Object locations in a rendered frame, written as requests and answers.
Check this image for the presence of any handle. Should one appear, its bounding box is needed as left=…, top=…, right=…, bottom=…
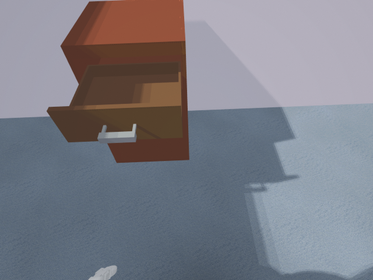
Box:
left=97, top=124, right=137, bottom=144

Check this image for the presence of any drawer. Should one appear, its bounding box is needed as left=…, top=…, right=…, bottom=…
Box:
left=47, top=61, right=183, bottom=142

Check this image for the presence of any robot left hand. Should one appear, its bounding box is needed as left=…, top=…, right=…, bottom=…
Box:
left=88, top=265, right=117, bottom=280

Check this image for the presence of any cabinet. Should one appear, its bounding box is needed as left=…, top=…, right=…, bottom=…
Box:
left=61, top=0, right=189, bottom=163

